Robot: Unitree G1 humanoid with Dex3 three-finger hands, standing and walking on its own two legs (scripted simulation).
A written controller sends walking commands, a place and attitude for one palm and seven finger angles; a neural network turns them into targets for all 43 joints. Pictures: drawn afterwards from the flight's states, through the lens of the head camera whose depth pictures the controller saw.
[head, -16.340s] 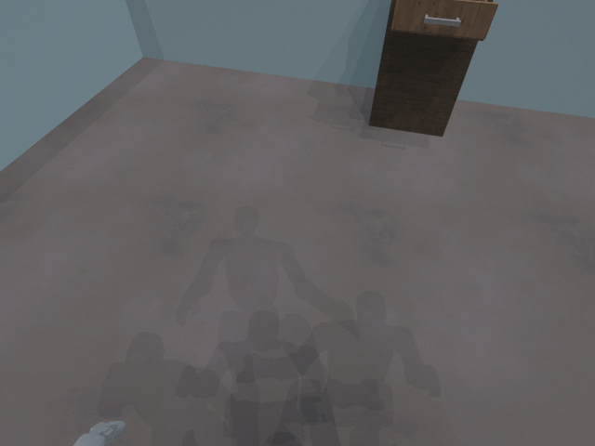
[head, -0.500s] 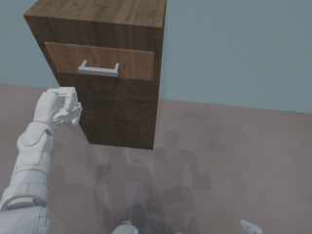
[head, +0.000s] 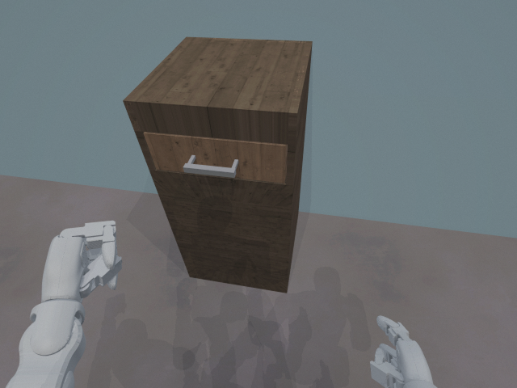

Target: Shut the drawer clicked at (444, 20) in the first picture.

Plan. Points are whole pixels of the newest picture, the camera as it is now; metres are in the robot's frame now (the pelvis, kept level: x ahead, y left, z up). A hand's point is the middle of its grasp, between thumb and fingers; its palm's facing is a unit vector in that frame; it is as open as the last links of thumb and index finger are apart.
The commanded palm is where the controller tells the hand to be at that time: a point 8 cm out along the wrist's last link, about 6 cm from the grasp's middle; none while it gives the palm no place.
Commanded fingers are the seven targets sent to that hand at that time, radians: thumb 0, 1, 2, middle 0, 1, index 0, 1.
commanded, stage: draw the hand back to the body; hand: left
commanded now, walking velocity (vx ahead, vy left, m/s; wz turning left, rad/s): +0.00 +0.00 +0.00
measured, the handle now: (211, 165) +0.66 +0.20 -0.06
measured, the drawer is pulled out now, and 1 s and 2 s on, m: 0.00 0.00 0.00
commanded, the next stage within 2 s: step back with the hand held close in 0.40 s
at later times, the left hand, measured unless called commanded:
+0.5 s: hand (71, 306) +0.17 +0.23 +0.15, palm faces +0.40 -0.84 -0.38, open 3.3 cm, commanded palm +0.12 +0.27 +0.18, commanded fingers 0.00 0.90 0.90 -1.40 -1.60 -1.40 -1.60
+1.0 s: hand (47, 312) +0.16 +0.24 +0.16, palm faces +0.28 -0.81 -0.52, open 3.3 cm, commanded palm +0.10 +0.29 +0.18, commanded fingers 0.00 0.90 0.90 -1.40 -1.60 -1.40 -1.60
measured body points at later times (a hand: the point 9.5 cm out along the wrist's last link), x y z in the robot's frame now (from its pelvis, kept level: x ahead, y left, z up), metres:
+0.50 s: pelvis -0.01 -0.02 +0.01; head -0.03 -0.04 +0.46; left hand +0.14 +0.27 +0.18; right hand +0.18 -0.23 -0.08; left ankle +0.02 +0.09 -0.74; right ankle -0.05 -0.10 -0.74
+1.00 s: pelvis -0.04 +0.01 +0.01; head -0.01 -0.01 +0.45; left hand +0.14 +0.28 +0.19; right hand +0.14 -0.24 -0.09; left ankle +0.02 +0.09 -0.74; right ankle -0.05 -0.10 -0.74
